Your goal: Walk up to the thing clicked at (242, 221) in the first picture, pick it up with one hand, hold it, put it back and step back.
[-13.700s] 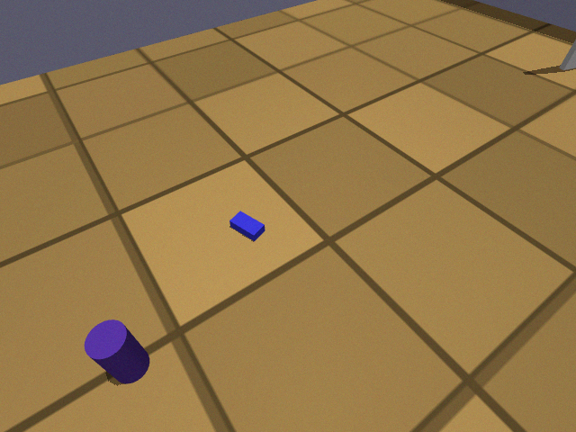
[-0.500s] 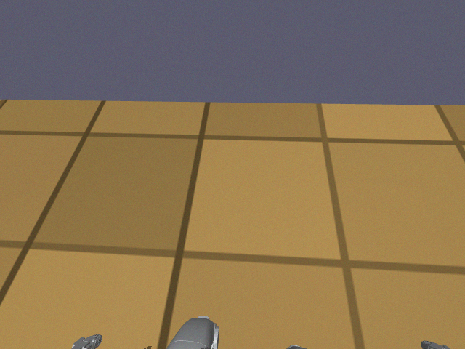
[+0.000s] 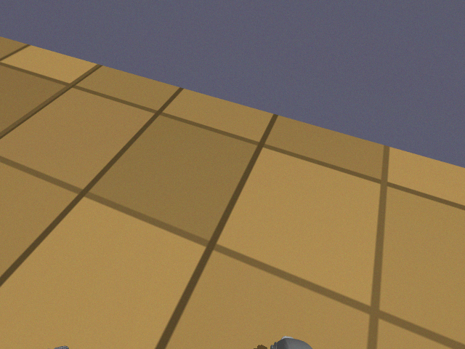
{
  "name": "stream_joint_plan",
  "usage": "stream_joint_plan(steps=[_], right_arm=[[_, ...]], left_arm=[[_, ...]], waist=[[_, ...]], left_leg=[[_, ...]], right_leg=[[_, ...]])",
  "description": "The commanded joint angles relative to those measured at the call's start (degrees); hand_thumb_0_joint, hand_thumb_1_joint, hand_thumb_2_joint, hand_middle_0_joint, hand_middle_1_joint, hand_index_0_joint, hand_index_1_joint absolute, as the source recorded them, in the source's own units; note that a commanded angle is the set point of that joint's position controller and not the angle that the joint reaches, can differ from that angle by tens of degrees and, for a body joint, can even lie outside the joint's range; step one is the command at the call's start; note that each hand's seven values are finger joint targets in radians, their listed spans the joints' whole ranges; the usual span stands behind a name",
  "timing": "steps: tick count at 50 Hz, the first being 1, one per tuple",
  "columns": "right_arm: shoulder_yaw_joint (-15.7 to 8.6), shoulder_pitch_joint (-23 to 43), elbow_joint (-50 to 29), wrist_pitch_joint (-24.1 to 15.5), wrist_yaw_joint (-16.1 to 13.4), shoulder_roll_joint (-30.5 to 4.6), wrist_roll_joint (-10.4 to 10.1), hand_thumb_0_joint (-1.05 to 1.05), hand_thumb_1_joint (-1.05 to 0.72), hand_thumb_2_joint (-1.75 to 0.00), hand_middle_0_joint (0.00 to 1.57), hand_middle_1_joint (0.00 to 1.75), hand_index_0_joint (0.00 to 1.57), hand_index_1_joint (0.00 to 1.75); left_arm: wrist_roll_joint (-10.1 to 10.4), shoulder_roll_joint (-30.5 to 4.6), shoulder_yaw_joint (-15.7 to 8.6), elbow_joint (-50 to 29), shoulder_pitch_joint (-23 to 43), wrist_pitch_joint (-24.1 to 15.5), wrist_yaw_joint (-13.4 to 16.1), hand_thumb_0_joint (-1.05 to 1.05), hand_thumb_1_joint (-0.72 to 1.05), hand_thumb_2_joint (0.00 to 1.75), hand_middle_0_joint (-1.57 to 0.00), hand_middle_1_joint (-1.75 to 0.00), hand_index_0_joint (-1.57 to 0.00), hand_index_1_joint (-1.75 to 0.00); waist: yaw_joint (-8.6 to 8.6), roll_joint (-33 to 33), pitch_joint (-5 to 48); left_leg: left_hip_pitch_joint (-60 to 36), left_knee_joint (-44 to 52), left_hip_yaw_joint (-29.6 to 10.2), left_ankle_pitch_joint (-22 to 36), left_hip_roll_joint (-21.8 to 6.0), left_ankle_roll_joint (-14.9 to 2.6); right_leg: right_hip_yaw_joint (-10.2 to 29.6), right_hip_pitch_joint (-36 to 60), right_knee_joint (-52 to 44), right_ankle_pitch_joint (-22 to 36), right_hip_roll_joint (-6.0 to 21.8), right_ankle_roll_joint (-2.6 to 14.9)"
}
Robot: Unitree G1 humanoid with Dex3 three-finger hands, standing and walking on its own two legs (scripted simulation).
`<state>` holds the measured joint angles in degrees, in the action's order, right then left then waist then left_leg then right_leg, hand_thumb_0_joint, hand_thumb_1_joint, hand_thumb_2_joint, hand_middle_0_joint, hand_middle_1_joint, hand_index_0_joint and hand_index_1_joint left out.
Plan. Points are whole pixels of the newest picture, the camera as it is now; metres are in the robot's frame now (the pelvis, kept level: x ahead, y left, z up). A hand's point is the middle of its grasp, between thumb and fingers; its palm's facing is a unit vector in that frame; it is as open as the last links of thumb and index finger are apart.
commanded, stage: walk up
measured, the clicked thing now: out of the picture -0.08 +1.44 -0.73
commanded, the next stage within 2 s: none
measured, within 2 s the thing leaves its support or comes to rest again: neither
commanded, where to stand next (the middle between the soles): +0.11 -0.01 m, yaw +12 degrees
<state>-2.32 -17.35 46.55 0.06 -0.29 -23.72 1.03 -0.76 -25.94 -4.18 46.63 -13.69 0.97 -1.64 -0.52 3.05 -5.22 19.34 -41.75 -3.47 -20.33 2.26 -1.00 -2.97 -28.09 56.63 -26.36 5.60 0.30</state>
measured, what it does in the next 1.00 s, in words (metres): steps on the spot, turning left: right foot, then left foot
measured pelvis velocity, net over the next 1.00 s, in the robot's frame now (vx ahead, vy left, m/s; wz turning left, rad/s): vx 0.01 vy -0.10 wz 0.76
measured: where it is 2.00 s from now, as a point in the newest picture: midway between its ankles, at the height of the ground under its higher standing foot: outside the picture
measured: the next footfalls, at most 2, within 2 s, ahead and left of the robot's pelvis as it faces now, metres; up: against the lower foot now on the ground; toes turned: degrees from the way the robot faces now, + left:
right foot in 0.12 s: +0.08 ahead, -0.15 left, +0.00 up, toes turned +0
left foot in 0.44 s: +0.07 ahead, +0.16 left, +0.00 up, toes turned +18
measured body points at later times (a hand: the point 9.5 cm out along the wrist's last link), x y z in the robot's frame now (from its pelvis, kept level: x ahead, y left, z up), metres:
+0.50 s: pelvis -0.01 +0.01 -0.01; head +0.01 +0.05 +0.43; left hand +0.00 +0.36 -0.13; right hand +0.16 -0.29 -0.10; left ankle +0.03 +0.14 -0.72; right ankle +0.04 -0.14 -0.70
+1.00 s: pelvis +0.01 -0.10 -0.01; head +0.05 -0.04 +0.43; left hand -0.13 +0.23 -0.12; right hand +0.31 -0.27 -0.10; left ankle +0.03 +0.13 -0.70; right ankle +0.10 -0.17 -0.72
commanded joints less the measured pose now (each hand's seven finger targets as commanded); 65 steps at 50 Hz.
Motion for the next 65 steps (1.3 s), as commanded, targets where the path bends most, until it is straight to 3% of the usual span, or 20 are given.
stream_joint_plan(steps=[1,5,7,9,13,15,21,22,25,26,29,41,46,47,48,50,52,55,60,65], right_arm=[[-5.2,2.0,-5.1,-2.3,-1.4,-15.8,0.5,0.0,-0.9,-0.9,0.2,0.3,0.2,0.3],[-3.9,3.6,-5.3,-1.3,-1.0,-13.5,-0.1,0.0,-0.9,-0.9,0.2,0.3,0.2,0.3],[-1.9,2.8,-6.8,-1.4,-1.3,-7.0,-1.0,0.0,-0.9,-0.9,0.2,0.3,0.2,0.3],[-4.0,2.1,-4.3,-1.4,-2.3,-13.8,0.1,0.0,-0.9,-0.9,0.2,0.3,0.2,0.3],[-4.4,1.7,-1.4,-1.9,-0.1,-12.0,-0.1,0.0,-0.9,-0.9,0.2,0.3,0.2,0.3],[-4.0,1.1,-2.8,-0.4,1.8,-9.8,-1.2,0.0,-0.9,-0.9,0.2,0.3,0.2,0.3],[-6.2,-5.2,0.4,-0.7,1.0,-12.5,-0.6,0.0,-0.9,-0.9,0.2,0.3,0.2,0.3],[-6.7,-8.5,1.2,-1.0,0.1,-14.1,-0.2,0.0,-0.9,-0.9,0.2,0.3,0.2,0.3],[-8.2,-5.4,-2.6,-1.8,-1.4,-24.3,0.7,0.0,-0.9,-0.9,0.2,0.3,0.2,0.3],[-8.1,-3.1,-3.2,-1.9,-1.8,-23.1,0.4,0.0,-0.9,-0.9,0.2,0.3,0.2,0.3],[-5.8,1.2,-4.7,-2.5,-2.8,-16.4,-0.5,0.0,-0.9,-0.9,0.2,0.3,0.2,0.3],[-6.5,-5.3,-9.5,-1.9,-2.7,-16.4,1.2,0.0,-0.9,-0.9,0.2,0.3,0.2,0.3],[-6.4,-1.5,-12.2,-0.3,-1.9,-16.1,1.5,0.0,-0.9,-0.9,0.2,0.3,0.2,0.3],[-5.9,0.1,-13.0,0.0,-1.9,-14.4,1.4,0.0,-0.9,-0.9,0.2,0.3,0.2,0.3],[-4.9,-0.8,-13.1,0.1,-2.2,-9.9,0.9,0.0,-0.9,-0.9,0.2,0.3,0.2,0.3],[-6.5,-1.7,-11.5,-0.6,-3.5,-15.8,1.5,0.0,-0.9,-0.9,0.2,0.3,0.2,0.3],[-7.5,-2.6,-7.6,-0.4,-1.9,-16.8,0.3,0.0,-0.9,-0.9,0.2,0.3,0.2,0.3],[-5.5,-4.8,-6.9,-0.6,0.4,-11.0,1.1,0.0,-0.9,-0.9,0.2,0.3,0.2,0.3],[-4.9,0.4,-7.0,-1.7,1.3,-11.8,-0.6,0.0,-0.9,-0.9,0.2,0.3,0.2,0.3],[-4.8,4.3,-6.6,-3.1,1.4,-11.4,-0.1,0.0,-0.9,-0.9,0.2,0.3,0.2,0.3]], left_arm=[[-0.1,-9.0,-2.9,-3.5,-0.4,-2.1,1.3,0.0,0.9,0.9,-0.2,-0.3,-0.2,-0.3],[-0.2,-8.3,-2.7,-1.5,-5.3,-4.1,2.1,0.0,0.9,0.9,-0.2,-0.3,-0.2,-0.3],[-1.8,-17.0,-4.6,-1.2,-9.3,-5.2,2.9,0.0,0.9,0.9,-0.2,-0.3,-0.2,-0.3],[-1.3,-18.9,-5.1,-2.9,-0.8,-4.6,2.4,0.0,0.9,0.9,-0.2,-0.3,-0.2,-0.3],[-1.2,-13.3,-2.9,-2.1,-1.3,-5.1,2.3,0.0,0.9,0.9,-0.2,-0.3,-0.2,-0.3],[-1.6,-13.8,-3.6,-5.2,4.8,-4.0,0.5,0.0,0.9,0.9,-0.2,-0.3,-0.2,-0.3],[-0.7,-10.8,-2.7,-7.6,7.2,0.1,-1.0,0.0,0.9,0.9,-0.2,-0.3,-0.2,-0.3],[-0.5,-8.6,-2.0,-8.1,6.7,0.8,-1.0,0.0,0.9,0.9,-0.2,-0.3,-0.2,-0.3],[0.0,-10.3,-2.2,-11.1,8.4,1.2,-0.6,0.0,0.9,0.9,-0.2,-0.3,-0.2,-0.3],[-0.1,-12.0,-2.4,-10.9,9.0,0.7,-0.5,0.0,0.9,0.9,-0.2,-0.3,-0.2,-0.3],[0.1,-11.1,-2.8,-6.8,2.1,1.3,-0.5,0.0,0.9,0.9,-0.2,-0.3,-0.2,-0.3],[-0.5,-7.8,-3.0,-11.0,5.7,1.0,0.0,0.0,0.9,0.9,-0.2,-0.3,-0.2,-0.3],[-0.1,-7.2,-3.6,-8.5,-1.7,-0.2,0.4,0.0,0.9,0.9,-0.2,-0.3,-0.2,-0.3],[-0.6,-8.3,-4.2,-7.0,-5.3,-0.5,0.6,0.0,0.9,0.9,-0.2,-0.3,-0.2,-0.3],[-1.5,-13.2,-5.4,-7.3,-6.4,-0.9,0.8,0.0,0.9,0.9,-0.2,-0.3,-0.2,-0.3],[-2.0,-19.6,-7.2,-11.3,6.2,-0.6,0.3,0.0,0.9,0.9,-0.2,-0.3,-0.2,-0.3],[-2.0,-13.9,-5.2,-11.0,10.8,-1.6,0.1,0.0,0.9,0.9,-0.2,-0.3,-0.2,-0.3],[-1.6,-10.8,-4.1,-6.5,3.5,-1.9,0.6,0.0,0.9,0.9,-0.2,-0.3,-0.2,-0.3],[-2.3,-12.4,-5.6,-7.9,-3.2,-2.2,-1.3,0.0,0.9,0.9,-0.2,-0.3,-0.2,-0.3],[-2.0,-14.8,-6.4,-6.7,-11.0,-2.4,-2.0,0.0,0.9,0.9,-0.2,-0.3,-0.2,-0.3]], waist=[[0.45,-13.6,4.4],[-3.04,-10.3,6.1],[-5.07,9.7,7.7],[-2.36,7.5,4.3],[-1.44,6.6,0.8],[-1.97,17.7,2.9],[1.55,5.0,5.4],[2.9,-2.4,6.3],[2.29,-16.4,2.1],[1.44,-14.3,0.3],[-1.85,-10.8,5.3],[1.24,-14.0,10.2],[-2.36,-15.4,10.7],[-4.66,-13.1,10.9],[-5.82,3.3,10.4],[-3.04,10.4,3.2],[1.03,2.0,-2.5],[-0.34,4.6,2.0],[-5.73,12.1,0.6],[-7.52,9.2,-1.0]], left_leg=[[0.2,13.3,-17.6,15.7,-11.0,-11.48],[5.9,3.3,-13.4,18.4,-6.9,-8.55],[21.4,-16.5,-5.5,-1.1,4.7,-2.13],[21.0,-22.5,-4.4,-14.0,-2.6,-0.94],[14.3,-14.3,0.5,-5.6,-1.9,-0.44],[13.9,-11.6,4.8,1.0,-4.3,-0.52],[-10.4,5.0,7.3,5.4,0.5,0.23],[-12.7,9.0,4.2,2.3,1.8,-1.62],[-4.5,29.0,-47.9,-13.5,-19.8,-16.21],[-2.1,29.0,-47.9,-13.5,-19.4,-16.83],[-5.7,20.3,-27.9,-0.1,-12.0,-10.57],[-4.5,15.4,-32.0,8.1,-5.8,-10.0],[7.1,15.1,-31.0,-0.7,-2.9,-6.87],[14.7,11.9,-25.1,-3.9,0.7,-2.7],[25.6,-3.4,-14.6,-11.5,7.2,-0.14],[26.6,-20.4,-4.3,-7.3,-0.3,3.49],[19.7,-24.0,-4.2,-0.3,-0.7,2.58],[15.3,-24.7,-0.6,6.0,-0.4,0.27],[22.7,-10.6,3.6,-0.4,-3.2,3.2],[17.0,-2.7,5.8,-4.6,-2.5,2.01]], right_leg=[[0.7,2.7,-5.7,-1.5,-1.8,0.18],[0.1,17.3,-25.8,8.1,-5.2,1.9],[30.0,28.6,-37.4,6.8,15.0,7.65],[38.5,20.3,-39.8,3.4,25.6,18.23],[12.2,15.7,-33.9,11.2,11.2,10.48],[4.0,19.0,-35.3,8.0,12.5,9.44],[-5.7,3.7,-17.9,0.6,10.7,5.07],[-7.7,2.2,-7.5,0.3,7.9,3.34],[6.4,-11.5,11.1,-9.7,-1.3,-0.19],[8.6,-10.3,11.0,-7.7,-0.3,0.12],[8.6,-7.9,8.0,1.0,1.4,0.77],[6.4,-1.5,-2.5,-3.1,-6.4,0.84],[3.8,15.4,-20.9,-2.1,-10.2,2.56],[5.2,25.3,-29.0,1.1,-7.8,4.34],[22.5,30.2,-37.7,-7.4,6.4,6.39],[44.5,10.8,-45.9,-31.2,26.3,13.49],[29.8,4.9,-44.0,-20.3,16.4,10.5],[11.7,10.1,-40.7,-8.3,5.4,3.67],[10.0,27.4,-41.3,-9.7,10.2,9.02],[8.2,27.5,-41.7,-7.5,14.3,8.75]])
